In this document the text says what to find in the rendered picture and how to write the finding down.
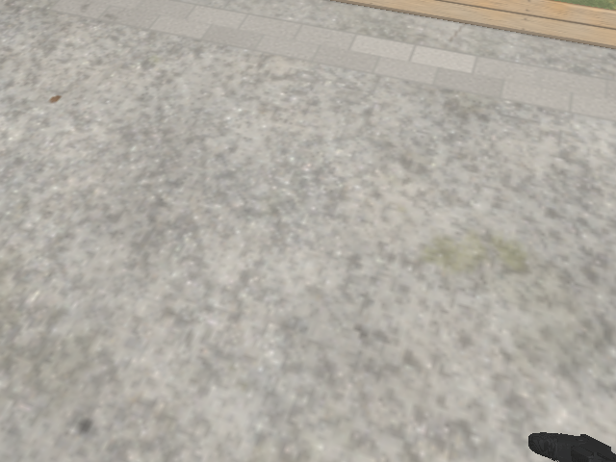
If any robot right hand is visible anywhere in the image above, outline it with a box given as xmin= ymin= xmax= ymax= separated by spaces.
xmin=528 ymin=432 xmax=616 ymax=462

